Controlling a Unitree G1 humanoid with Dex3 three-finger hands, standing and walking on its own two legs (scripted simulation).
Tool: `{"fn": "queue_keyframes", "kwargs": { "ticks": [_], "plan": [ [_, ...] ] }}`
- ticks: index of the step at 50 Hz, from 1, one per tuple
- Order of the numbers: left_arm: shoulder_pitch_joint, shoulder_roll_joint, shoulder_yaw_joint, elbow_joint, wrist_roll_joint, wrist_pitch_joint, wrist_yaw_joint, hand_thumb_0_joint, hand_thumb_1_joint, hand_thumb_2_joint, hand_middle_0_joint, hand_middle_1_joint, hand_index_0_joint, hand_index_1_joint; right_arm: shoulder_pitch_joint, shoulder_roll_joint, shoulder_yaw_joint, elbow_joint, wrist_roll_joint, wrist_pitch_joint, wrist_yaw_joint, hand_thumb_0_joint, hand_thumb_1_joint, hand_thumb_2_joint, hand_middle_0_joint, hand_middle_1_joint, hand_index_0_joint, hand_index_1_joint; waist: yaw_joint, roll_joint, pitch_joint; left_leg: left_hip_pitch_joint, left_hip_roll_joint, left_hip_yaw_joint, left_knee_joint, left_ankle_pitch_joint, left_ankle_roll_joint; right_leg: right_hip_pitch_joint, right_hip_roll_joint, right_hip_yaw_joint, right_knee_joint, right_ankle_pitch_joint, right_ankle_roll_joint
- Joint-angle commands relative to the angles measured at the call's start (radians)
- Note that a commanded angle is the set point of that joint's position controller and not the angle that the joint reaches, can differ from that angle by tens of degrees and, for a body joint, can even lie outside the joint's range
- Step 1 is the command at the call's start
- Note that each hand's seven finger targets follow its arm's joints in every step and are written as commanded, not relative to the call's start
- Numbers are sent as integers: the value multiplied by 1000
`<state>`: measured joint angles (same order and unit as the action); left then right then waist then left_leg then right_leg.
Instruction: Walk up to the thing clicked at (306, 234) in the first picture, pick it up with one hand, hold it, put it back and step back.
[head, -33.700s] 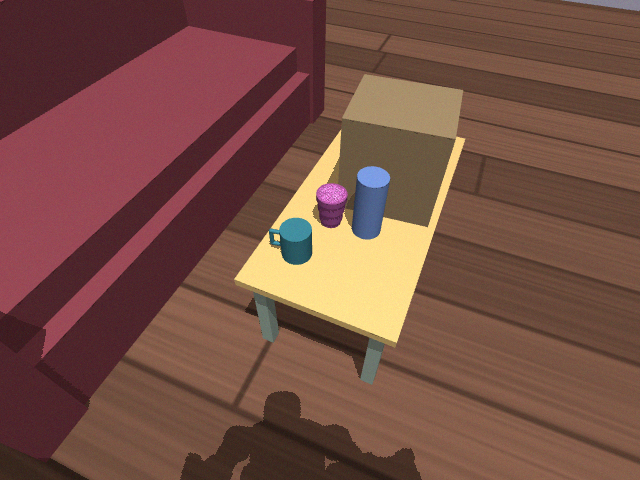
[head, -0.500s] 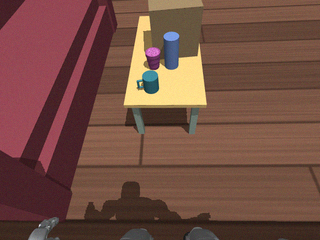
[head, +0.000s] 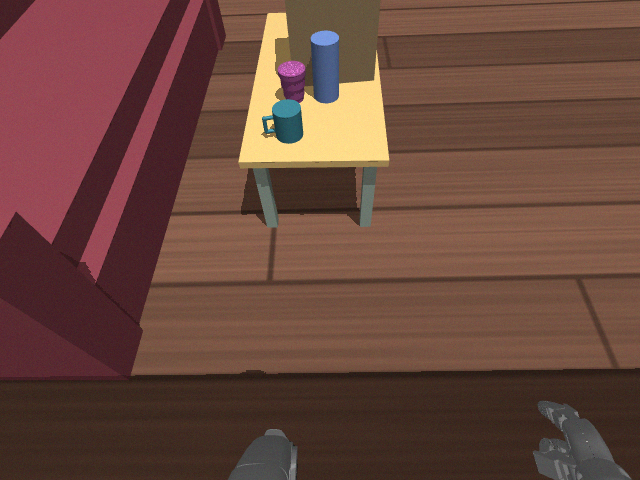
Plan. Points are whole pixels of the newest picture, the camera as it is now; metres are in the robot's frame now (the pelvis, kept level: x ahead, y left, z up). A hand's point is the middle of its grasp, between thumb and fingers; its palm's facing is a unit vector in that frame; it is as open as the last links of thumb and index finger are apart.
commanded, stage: step back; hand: left
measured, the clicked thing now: (282, 122) +1.10 +0.16 -0.33
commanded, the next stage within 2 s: stand in 1.12 s
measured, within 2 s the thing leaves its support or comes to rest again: neither
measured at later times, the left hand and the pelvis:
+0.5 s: hand out of the picture -0.01 +0.28 -0.13, palm faces +0.06 -0.92 -0.39, open 7.4 cm; pelvis -0.06 -0.01 +0.01, yaw +3 degrees
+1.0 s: hand out of the picture +0.03 +0.29 -0.14, palm faces +0.13 -0.91 -0.40, open 7.4 cm; pelvis -0.01 +0.01 +0.00, yaw +5 degrees
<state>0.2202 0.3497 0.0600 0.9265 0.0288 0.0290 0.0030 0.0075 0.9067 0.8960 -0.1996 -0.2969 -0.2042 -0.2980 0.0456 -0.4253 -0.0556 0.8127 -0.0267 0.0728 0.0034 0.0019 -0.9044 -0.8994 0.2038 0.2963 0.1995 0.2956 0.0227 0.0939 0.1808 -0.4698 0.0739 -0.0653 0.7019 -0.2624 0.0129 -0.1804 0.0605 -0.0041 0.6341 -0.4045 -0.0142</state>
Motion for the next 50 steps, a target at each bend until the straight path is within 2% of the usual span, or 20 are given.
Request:
{"fn": "queue_keyframes", "kwargs": {
  "ticks": [1, 4, 9, 13, 15, 16, 17, 20, 23, 26, 28, 29, 30, 31, 34, 43, 46, 47, 49, 50],
  "plan": [
    [-67, 412, 108, -121, 20, -46, 34, 0, 900, 900, -200, -300, -200, -300, -2, -194, -71, -66, 8, -9, -27, 0, -900, -900, 200, 300, 200, 300, 29, -305, -80, 16, -72, -188, 424, -292, -20, -344, -514, 600, -406, -49, -279],
    [-111, 264, 70, -108, 11, -58, 35, 0, 900, 900, -200, -300, -200, -300, 94, -135, -41, 4, 16, -29, -18, 0, -900, -900, 200, 300, 200, 300, -47, -181, -124, -21, -171, -105, 411, -140, -18, -116, -256, 165, -198, 432, -143],
    [41, 295, 87, -81, 27, -62, 23, 0, 900, 900, -200, -300, -200, -300, 41, -122, -33, -1, -2, -55, -6, 0, -900, -900, 200, 300, 200, 300, 63, -280, -159, -34, -103, -8, 82, -226, -39, 85, -272, 243, -235, -1, -154],
    [-21, 314, 75, -91, 14, -45, 10, 0, 900, 900, -200, -300, -200, -300, 128, -121, -52, 60, -10, -82, 7, 0, -900, -900, 200, 300, 200, 300, 3, -288, -158, 266, -101, 77, -310, -156, -6, -86, -286, 221, -203, -119, -148],
    [25, 218, 46, -91, 10, -43, 8, 0, 900, 900, -200, -300, -200, -300, 201, -163, -77, 94, -24, -96, 2, 0, -900, -900, 200, 300, 200, 300, -19, -110, -204, 503, -11, -141, -372, -168, 48, -289, -202, 129, 18, -32, -73],
    [-9, 169, 30, -103, -7, -49, 4, 0, 900, 900, -200, -300, -200, -300, 199, -248, -90, 86, -25, -100, 1, 0, -900, -900, 200, 300, 200, 300, -34, 106, -183, 481, 185, -473, -479, -438, 145, -448, -62, -12, 183, -118, -12],
    [-91, 272, 63, -91, 1, -51, 10, 0, 900, 900, -200, -300, -200, -300, 197, -312, -98, 84, -15, -99, 7, 0, -900, -900, 200, 300, 200, 300, -69, 67, -93, 261, 274, -549, -519, -618, 248, -396, -106, 34, 273, -179, -10],
    [-33, 251, 61, -63, -10, -70, -10, 0, 900, 900, -200, -300, -200, -300, 106, -199, -64, 66, -19, -105, 10, 0, -900, -900, 200, 300, 200, 300, -10, 31, -53, 238, 158, -297, -458, -389, 195, -318, -116, 41, 199, -93, -18],
    [-21, 236, 63, -36, -7, -76, -20, 0, 900, 900, -200, -300, -200, -300, 139, -209, -71, 77, -16, -105, 16, 0, -900, -900, 200, 300, 200, 300, -35, 90, -64, 167, 122, -236, -444, -339, 171, -198, -77, -28, 111, -38, -2],
    [69, 212, 65, 2, -2, -87, -10, 0, 900, 900, -200, -300, -200, -300, 74, -193, -63, 54, -9, -82, 20, 0, -900, -900, 200, 300, 200, 300, 23, 95, -119, 91, 74, -119, -311, -327, 132, 20, -39, -85, -112, 94, -9],
    [172, 263, 87, 42, 11, -98, 9, 0, 900, 900, -200, -300, -200, -300, 97, -90, -35, 47, -2, -71, 14, 0, -900, -900, 200, 300, 200, 300, 75, -110, -159, -76, -29, -30, 2, -297, 69, 228, -106, 103, -245, 8, -26],
    [203, 353, 109, 28, 27, -108, 17, 0, 900, 900, -200, -300, -200, -300, 106, -37, -15, 16, 0, -74, 8, 0, -900, -900, 200, 300, 200, 300, 87, -315, -156, -254, -185, -17, 255, -334, 19, 247, -359, 542, -418, -203, -93],
    [108, 386, 112, -6, 24, -104, 20, 0, 900, 900, -200, -300, -200, -300, 99, -124, -42, 31, -5, -68, -7, 0, -900, -900, 200, 300, 200, 300, 70, -189, -102, -196, -125, -107, 332, -327, 13, 57, -485, 652, -486, -386, -167],
    [43, 388, 110, -28, 19, -105, 19, 0, 900, 900, -200, -300, -200, -300, 136, -174, -57, 52, -1, -73, -8, 0, -900, -900, 200, 300, 200, 300, 38, -168, -49, -167, -76, -118, 327, -297, 12, -11, -500, 659, -468, -379, -215],
    [-12, 291, 78, -37, -1, -123, 21, 0, 900, 900, -200, -300, -200, -300, 191, -150, -50, 105, 5, -79, 3, 0, -900, -900, 200, 300, 200, 300, -15, -138, -66, -89, -58, -121, 301, -132, -2, -2, -321, 298, -395, 10, -121],
    [-16, 271, 54, -42, -13, -101, 28, 0, 900, 900, -200, -300, -200, -300, 153, -87, -28, 95, 4, -77, 0, 0, -900, -900, 200, 300, 200, 300, -3, -261, -191, 177, -54, 88, -66, -32, -5, 3, -301, 65, -118, 779, -128],
    [-22, 255, 40, -49, -19, -78, 28, 0, 900, 900, -200, -300, -200, -300, 164, -125, -43, 121, 3, -82, -9, 0, -900, -900, 200, 300, 200, 300, -16, -169, -226, 306, -39, 48, -199, 273, 41, -48, -240, 47, 8, 623, -62],
    [-6, 228, 32, -59, -24, -74, 27, 0, 900, 900, -200, -300, -200, -300, 165, -177, -53, 115, -5, -86, -15, 0, -900, -900, 200, 300, 200, 300, -17, -67, -272, 353, 69, -78, -211, 393, 87, -85, -186, 24, 89, 516, -33],
    [23, 207, 27, -16, -44, -52, 31, 0, 900, 900, -200, -300, -200, -300, 67, -225, -47, 88, 11, -90, -16, 0, -900, -900, 200, 300, 200, 300, 8, 63, -278, 234, 248, -267, -287, 270, 239, -59, -70, -27, 152, -45, -2],
    [-1, 219, 25, -2, -36, -51, 30, 0, 900, 900, -200, -300, -200, -300, 44, -213, -47, 97, 7, -85, -14, 0, -900, -900, 200, 300, 200, 300, 2, 54, -249, 178, 238, -262, -306, 198, 231, -26, -81, -5, 126, -119, -8]
  ]
}}
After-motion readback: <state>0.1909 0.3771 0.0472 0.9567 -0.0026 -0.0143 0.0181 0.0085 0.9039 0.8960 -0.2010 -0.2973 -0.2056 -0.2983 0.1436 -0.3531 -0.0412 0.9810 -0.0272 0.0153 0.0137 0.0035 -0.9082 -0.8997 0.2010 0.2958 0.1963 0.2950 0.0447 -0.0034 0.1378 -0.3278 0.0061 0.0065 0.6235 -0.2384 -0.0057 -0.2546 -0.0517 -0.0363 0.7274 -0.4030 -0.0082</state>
